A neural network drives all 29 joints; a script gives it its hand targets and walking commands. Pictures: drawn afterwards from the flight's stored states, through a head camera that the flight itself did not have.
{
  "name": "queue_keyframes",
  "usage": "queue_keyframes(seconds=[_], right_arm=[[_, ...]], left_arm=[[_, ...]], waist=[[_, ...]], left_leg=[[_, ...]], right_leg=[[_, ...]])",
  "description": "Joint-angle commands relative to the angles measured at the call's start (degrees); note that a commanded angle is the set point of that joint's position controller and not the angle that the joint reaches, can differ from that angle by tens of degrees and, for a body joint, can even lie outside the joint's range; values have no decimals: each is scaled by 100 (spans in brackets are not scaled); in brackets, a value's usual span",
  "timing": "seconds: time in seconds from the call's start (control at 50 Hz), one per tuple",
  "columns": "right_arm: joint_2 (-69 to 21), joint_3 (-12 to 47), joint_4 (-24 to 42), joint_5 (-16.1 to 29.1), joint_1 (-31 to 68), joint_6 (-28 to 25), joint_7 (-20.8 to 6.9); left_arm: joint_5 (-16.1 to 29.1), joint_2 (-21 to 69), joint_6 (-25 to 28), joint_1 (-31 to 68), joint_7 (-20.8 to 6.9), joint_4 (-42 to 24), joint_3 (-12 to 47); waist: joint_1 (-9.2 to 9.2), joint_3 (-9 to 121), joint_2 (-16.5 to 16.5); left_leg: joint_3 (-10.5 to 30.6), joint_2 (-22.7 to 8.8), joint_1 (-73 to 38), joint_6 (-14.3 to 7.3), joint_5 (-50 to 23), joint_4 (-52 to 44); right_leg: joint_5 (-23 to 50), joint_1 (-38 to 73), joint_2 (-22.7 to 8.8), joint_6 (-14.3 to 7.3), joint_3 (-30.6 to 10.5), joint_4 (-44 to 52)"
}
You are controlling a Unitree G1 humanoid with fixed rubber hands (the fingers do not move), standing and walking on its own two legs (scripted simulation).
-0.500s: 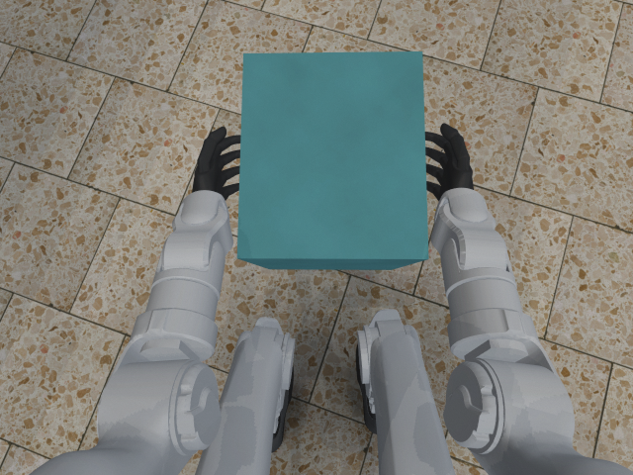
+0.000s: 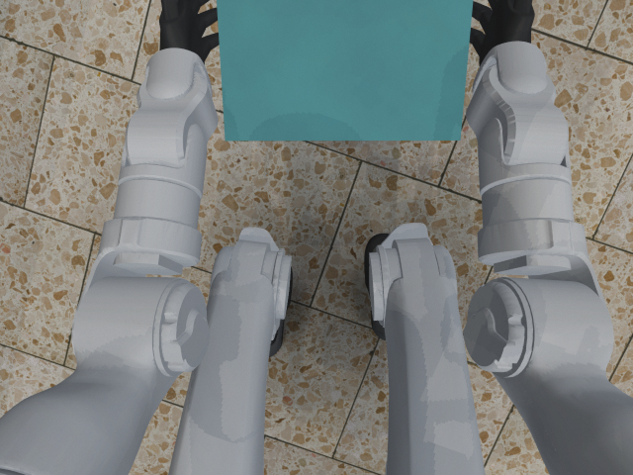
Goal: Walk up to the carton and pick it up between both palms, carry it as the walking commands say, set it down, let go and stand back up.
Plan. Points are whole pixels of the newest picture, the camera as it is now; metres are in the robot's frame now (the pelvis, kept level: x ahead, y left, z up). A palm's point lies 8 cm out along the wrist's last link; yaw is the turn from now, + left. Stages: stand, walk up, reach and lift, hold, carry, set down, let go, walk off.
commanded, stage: set down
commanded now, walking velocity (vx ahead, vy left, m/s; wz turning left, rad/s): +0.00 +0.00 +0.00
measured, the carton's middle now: (341, 28) +0.56 -0.03 -0.20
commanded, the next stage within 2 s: none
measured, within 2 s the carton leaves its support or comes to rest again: rests again in 1.26 s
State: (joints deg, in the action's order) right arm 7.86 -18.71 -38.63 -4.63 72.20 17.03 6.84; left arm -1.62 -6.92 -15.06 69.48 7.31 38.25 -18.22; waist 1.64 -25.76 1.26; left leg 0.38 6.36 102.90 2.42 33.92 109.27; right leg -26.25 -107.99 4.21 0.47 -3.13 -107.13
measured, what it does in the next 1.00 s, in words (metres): lowers itself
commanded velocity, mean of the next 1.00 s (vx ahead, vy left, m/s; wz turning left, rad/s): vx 0.00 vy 0.00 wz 0.00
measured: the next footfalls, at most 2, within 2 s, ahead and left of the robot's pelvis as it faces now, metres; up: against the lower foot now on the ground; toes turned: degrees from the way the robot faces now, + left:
none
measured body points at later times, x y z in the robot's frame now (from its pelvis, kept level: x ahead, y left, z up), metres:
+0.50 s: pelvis -0.01 +0.00 -0.06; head +0.35 -0.03 +0.19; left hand +0.55 +0.13 -0.21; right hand +0.55 -0.17 -0.22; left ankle +0.12 +0.12 -0.44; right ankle +0.15 -0.11 -0.44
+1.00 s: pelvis +0.01 +0.00 -0.10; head +0.37 -0.02 +0.15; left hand +0.56 +0.13 -0.27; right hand +0.57 -0.17 -0.26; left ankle +0.11 +0.12 -0.44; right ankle +0.15 -0.11 -0.44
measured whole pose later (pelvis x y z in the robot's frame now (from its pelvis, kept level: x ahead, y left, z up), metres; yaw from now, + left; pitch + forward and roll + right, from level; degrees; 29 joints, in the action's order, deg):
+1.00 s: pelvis +0.01 +0.00 -0.10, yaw +1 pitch +28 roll +2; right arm 15.9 -11.4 -57.3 3.4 86.4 13.4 8.3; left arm 6.3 -13.3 -12.9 80.3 10.6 51.9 -10.8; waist 2.5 -30.0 0.8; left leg 0.1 8.1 119.2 3.3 36.9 127.4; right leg -28.4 -124.2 3.4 0.6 -1.7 -124.5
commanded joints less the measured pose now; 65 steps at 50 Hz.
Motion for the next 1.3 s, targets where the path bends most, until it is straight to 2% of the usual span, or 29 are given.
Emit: queue_keyframes(seconds=[0.0, 0.02, 0.06, 0.12, 0.14, 0.16, 0.22, 0.28, 0.3, 0.32, 0.34, 0.38, 0.46, 0.56, 0.58, 0.66, 0.72, 0.74, 0.76, 0.78, 0.8, 0.82, 0.9, 1.04, 1.1, 1.14, 1.24, 1.26, 1.28], right_arm=[[-5545, 3483, 1209, 1066, 4118, -155, -1116], [-5353, 3615, 1148, 1081, 3822, -103, -1081], [-5475, 3931, 1402, 1460, 4213, -27, -947], [-4880, 3707, 1931, 1539, 4577, -18, -773], [-4914, 3594, 1593, 1551, 4976, -18, -745], [-4803, 3420, 1361, 1481, 4764, -18, -723], [-5151, 3324, 720, 1371, 4971, -74, -843], [-5271, 2403, -672, 612, 4229, -3, -1082], [-5302, 2080, -1095, 519, 4107, 6, -1241], [-5489, 2063, -586, 537, 4386, -102, -1342], [-5293, 2241, -418, 705, 4735, -137, -1373], [-5267, 2006, -1020, 395, 4471, -96, -1436], [-5109, 2491, -256, 891, 4660, -242, -1453], [-5402, 3155, 495, 1466, 5128, -311, -1436], [-5107, 2874, 130, 1372, 5155, -315, -1348], [-5349, 3001, -282, 1388, 4895, -292, -1391], [-5001, 2892, -135, 1387, 4976, -436, -1403], [-5167, 2967, -109, 1592, 5070, -477, -1403], [-5134, 3027, 33, 1617, 5164, -485, -1387], [-5240, 2954, -253, 1479, 4959, -470, -1401], [-5133, 2792, -256, 1474, 5050, -531, -1360], [-5249, 2853, -220, 1613, 5140, -534, -1350], [-5260, 2701, -571, 1355, 4610, -579, -1362], [-4821, 2454, -755, 1478, 4777, -673, -1498], [-4848, 2426, -823, 1621, 4795, -685, -1550], [-4812, 2407, -555, 1578, 5001, -734, -1535], [-4638, 2495, -746, 1662, 4924, -786, -1542], [-4849, 2515, -792, 1682, 5036, -750, -1551], [-4766, 2507, -620, 1641, 4899, -780, -1569]], left_arm=[[983, 5326, 218, 4558, -1103, -1495, 3303], [1115, 5196, 170, 4619, -1085, -1527, 3433], [1263, 4944, 135, 4870, -933, -1940, 3571], [1439, 4645, 43, 5613, -870, -2488, 3674], [1240, 4461, -18, 5410, -849, -1680, 3406], [1327, 4728, -6, 5145, -836, -1537, 3317], [1127, 4797, 143, 5459, -896, -1173, 2981], [736, 4923, 100, 5524, -1096, -91, 2328], [491, 4902, 113, 5338, -1197, 360, 2060], [564, 5114, 167, 5559, -1270, -108, 2202], [479, 5064, 124, 5149, -1369, 481, 2016], [521, 5031, 180, 5671, -1414, 308, 1908], [864, 5156, 222, 5714, -1371, -182, 2511], [1314, 5226, 341, 5954, -1209, -931, 3005], [1316, 4911, 326, 6098, -1231, -587, 3055], [1222, 4656, 412, 6112, -1163, -461, 2782], [1305, 4894, 459, 5817, -1191, -299, 2855], [1247, 4713, 505, 5764, -1186, -183, 2761], [1303, 4851, 500, 5773, -1189, -310, 2868], [1260, 4790, 565, 5817, -1206, -365, 2790], [1284, 4888, 556, 5926, -1210, -377, 2873], [1188, 4608, 542, 5929, -1211, -334, 2734], [1343, 5116, 626, 5974, -1248, -314, 2897], [1346, 4979, 613, 5878, -1268, -106, 3014], [1388, 4833, 642, 6003, -1195, -100, 2838], [1373, 5068, 667, 5900, -1194, -60, 2818], [1342, 4819, 710, 5928, -1152, -72, 2904], [1336, 4799, 734, 6161, -1147, -151, 2752], [1337, 5042, 739, 5839, -1161, -14, 2718]], waist=[[-207, 13253, -327], [105, 13581, -435], [-347, 13996, -509], [-86, 13546, -397], [-302, 13155, -342], [-113, 12690, -185], [-350, 12018, -436], [-123, 9962, -400], [-405, 9384, -304], [-17, 10052, -312], [-226, 10087, -240], [-58, 9803, -386], [-26, 11050, -24], [-68, 11765, -466], [179, 11220, -126], [-312, 10744, -384], [-190, 10409, -187], [-506, 10309, -198], [-169, 10513, -233], [-324, 10407, -366], [-78, 10227, -143], [-307, 10245, -190], [161, 10032, -133], [75, 9595, 378], [376, 9674, 131], [93, 9633, 244], [236, 9571, 265], [-51, 9518, 93], [176, 9460, 154]], left_leg=[[-364, 466, -2641, -162, -2041, -699], [-400, 380, -2990, -67, -2122, -771], [-526, 387, -2857, -69, -2355, -628], [-431, 347, -2587, -146, -2056, -524], [-391, 307, -2660, -164, -1898, -555], [-417, 321, -2534, -161, -1662, -585], [-488, 295, -1826, -179, -1249, -484], [-384, 245, -904, -239, -75, -633], [-456, 286, -714, -256, -85, -526], [-454, 317, -832, -236, -372, -369], [-442, 235, -935, -259, -596, -327], [-480, 285, -775, -256, -290, -347], [-504, 230, -1477, -97, -1314, 66], [-448, 314, -1709, -130, -2119, 319], [-502, 276, -1464, -115, -1698, 328], [-492, 238, -1129, -229, -1431, 381], [-503, 333, -947, -154, -1699, 515], [-490, 248, -995, -201, -1613, 514], [-465, 215, -965, -209, -1782, 594], [-477, 267, -843, -206, -1782, 616], [-459, 257, -904, -217, -1815, 602], [-491, 259, -708, -250, -1509, 605], [-485, 272, -632, -142, -1683, 724], [-468, 236, -989, -68, -1765, 635], [-411, 220, -1056, -154, -1650, 705], [-433, 272, -1127, -107, -1802, 694], [-449, 195, -1058, -119, -1783, 799], [-540, 277, -951, -173, -1616, 690], [-585, 288, -766, -135, -1516, 782]], right_leg=[[2041, 5445, 417, 24, 403, 419], [2300, 5750, 439, 92, 595, 404], [2763, 6571, 345, 168, 473, 345], [2384, 5975, 385, 95, 418, 214], [2073, 5517, 319, 115, 482, 149], [1799, 5424, 305, 49, 493, 230], [1457, 5226, 235, 8, 405, 231], [145, 3926, 247, -101, 363, 287], [116, 3568, 219, -139, 360, 254], [453, 3744, 311, -152, 417, 185], [708, 3686, 273, -61, 448, -3], [409, 3414, 268, -38, 637, 3], [1516, 4071, 245, -43, 550, -436], [2336, 4432, 286, 34, 709, -694], [2008, 4083, 247, 39, 640, -641], [1772, 3930, 173, 29, 503, -739], [2038, 3720, 213, -33, 477, -829], [1943, 3757, 180, 11, 478, -957], [2251, 3800, 155, 24, 436, -992], [2212, 3834, 155, 23, 484, -987], [2257, 3697, 194, -8, 428, -951], [1943, 3742, 226, -16, 408, -975], [2104, 3514, 214, -95, 403, -946], [1829, 2682, 130, -118, 599, -1177], [1797, 2778, 126, -48, 698, -1191], [1799, 2650, 82, -95, 645, -1166], [1867, 2736, 105, -123, 529, -1244], [1692, 2768, 106, -63, 599, -1137], [1727, 2718, 161, -92, 560, -1119]])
